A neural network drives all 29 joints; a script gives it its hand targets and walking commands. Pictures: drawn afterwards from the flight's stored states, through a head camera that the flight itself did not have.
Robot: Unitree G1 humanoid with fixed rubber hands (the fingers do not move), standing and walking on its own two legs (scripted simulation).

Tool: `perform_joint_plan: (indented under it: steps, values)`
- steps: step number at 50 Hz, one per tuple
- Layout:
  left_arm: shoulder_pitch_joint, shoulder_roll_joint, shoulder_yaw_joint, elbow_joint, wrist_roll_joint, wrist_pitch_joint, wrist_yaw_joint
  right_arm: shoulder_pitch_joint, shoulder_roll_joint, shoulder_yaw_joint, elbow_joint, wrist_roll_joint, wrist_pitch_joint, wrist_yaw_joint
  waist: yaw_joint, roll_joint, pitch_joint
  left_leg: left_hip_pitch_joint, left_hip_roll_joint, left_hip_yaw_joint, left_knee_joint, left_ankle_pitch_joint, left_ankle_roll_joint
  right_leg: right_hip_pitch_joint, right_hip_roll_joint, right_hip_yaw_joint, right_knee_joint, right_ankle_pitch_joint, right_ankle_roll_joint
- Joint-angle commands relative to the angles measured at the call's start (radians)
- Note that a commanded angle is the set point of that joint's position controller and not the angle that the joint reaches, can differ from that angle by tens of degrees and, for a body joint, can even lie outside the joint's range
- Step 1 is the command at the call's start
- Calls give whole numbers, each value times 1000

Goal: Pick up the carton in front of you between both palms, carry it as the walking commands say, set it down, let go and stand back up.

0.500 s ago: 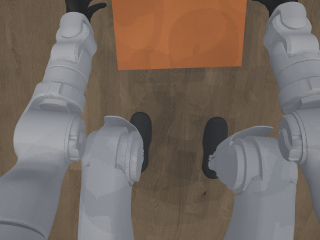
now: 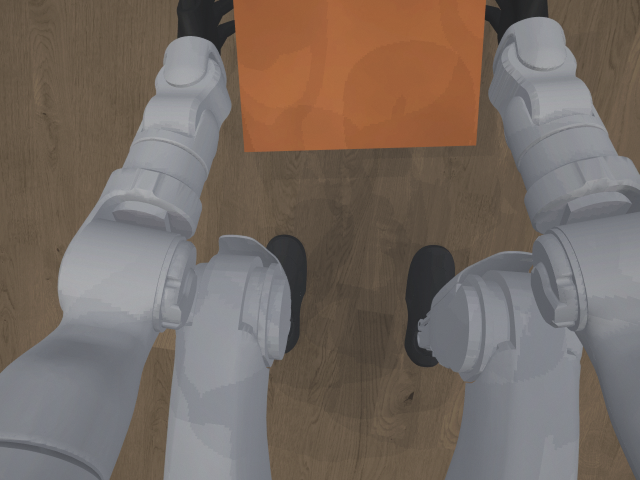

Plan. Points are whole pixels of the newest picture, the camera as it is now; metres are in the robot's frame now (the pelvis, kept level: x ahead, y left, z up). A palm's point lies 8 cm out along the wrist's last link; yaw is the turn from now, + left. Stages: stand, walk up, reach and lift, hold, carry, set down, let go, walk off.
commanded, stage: reach and lift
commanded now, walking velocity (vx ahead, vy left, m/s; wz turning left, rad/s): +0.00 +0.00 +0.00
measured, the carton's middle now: (355, 59) +0.51 +0.02 -0.25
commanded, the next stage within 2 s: none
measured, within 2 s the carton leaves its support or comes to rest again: leaves its support in 0.32 s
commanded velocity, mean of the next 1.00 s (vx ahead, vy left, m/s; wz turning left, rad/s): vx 0.00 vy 0.00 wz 0.00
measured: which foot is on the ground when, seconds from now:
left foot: down 0.00-1.00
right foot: down 0.00-1.00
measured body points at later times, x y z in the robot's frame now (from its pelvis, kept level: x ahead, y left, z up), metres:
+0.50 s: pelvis +0.00 +0.00 +0.01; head +0.30 +0.00 +0.34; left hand +0.51 +0.16 -0.10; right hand +0.54 -0.14 -0.09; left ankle +0.12 +0.12 -0.34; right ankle +0.12 -0.13 -0.34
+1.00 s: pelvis +0.02 -0.01 +0.13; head +0.25 +0.00 +0.52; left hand +0.48 +0.17 +0.07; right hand +0.50 -0.13 +0.07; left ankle +0.12 +0.12 -0.34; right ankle +0.12 -0.12 -0.34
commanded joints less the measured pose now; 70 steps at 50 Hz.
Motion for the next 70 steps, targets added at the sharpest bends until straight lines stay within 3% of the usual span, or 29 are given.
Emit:
perform_joint_plan:
  steps: [1,5,8,13,17,21,25,29,33,41,51,63,70]
  values:
    - [-222,-158,-18,-85,17,-24,-9,-243,147,31,-75,-25,-23,9,-14,-34,-1104,565,-60,23,-173,229,-14,588,69,-14,-167,195,6]
    - [-480,-593,-111,-98,42,-1,-116,-468,608,123,-87,-48,-5,114,-15,-53,-1049,505,-88,37,-153,210,-9,530,92,-13,-151,189,-8]
    - [-551,-770,-110,-153,81,29,-173,-504,786,113,-109,-78,25,168,-15,-55,-1048,501,-109,57,-139,192,-8,532,113,-34,-140,168,-8]
    - [-623,-943,-188,-324,27,58,-199,-546,967,172,-244,-32,46,188,-29,-56,-1347,649,-125,82,-108,323,-12,686,133,-63,-108,306,-14]
    - [-600,-1065,-256,-507,-21,106,-179,-584,1065,266,-514,37,81,169,-18,-51,-1766,876,-140,97,-117,465,-16,882,154,-99,-110,430,-5]
    - [-554,-1105,-212,-598,76,182,-201,-495,1165,214,-566,-29,163,205,0,-51,-1674,831,-154,100,-188,319,-2,796,175,-114,-174,282,-6]
    - [-466,-1176,-144,-530,189,251,-249,-353,1278,104,-433,-152,243,262,14,-37,-1369,701,-143,94,-276,129,10,617,184,-104,-268,83,-10]
    - [-388,-1195,6,-412,330,312,-290,-270,1296,-69,-275,-310,303,296,24,-32,-1182,610,-142,95,-370,-23,20,533,184,-91,-376,-69,-23]
    - [-351,-1210,51,-390,383,331,-310,-245,1311,-118,-273,-368,318,299,21,-45,-1251,664,-148,97,-424,36,16,618,192,-83,-448,-8,-16]
    - [-261,-1309,-75,-458,327,358,-340,-172,1363,-24,-401,-351,326,288,-21,-24,-1442,822,-155,86,-513,162,-7,813,191,-76,-542,130,-2]
    - [-89,-1365,-209,-554,286,377,-323,-48,1454,175,-539,-249,352,301,7,-49,-1464,1046,-158,60,-650,238,-5,998,194,-57,-670,198,20]
    - [104,-1400,-208,-526,326,369,-326,179,1463,127,-487,-309,342,305,-24,-16,-1224,1264,-154,11,-882,221,3,1174,183,-14,-904,183,2]
    - [223,-1407,-214,-526,344,357,-322,291,1469,134,-501,-324,328,311,-25,-8,-1137,1426,-140,-21,-1021,259,8,1328,167,16,-1038,223,-8]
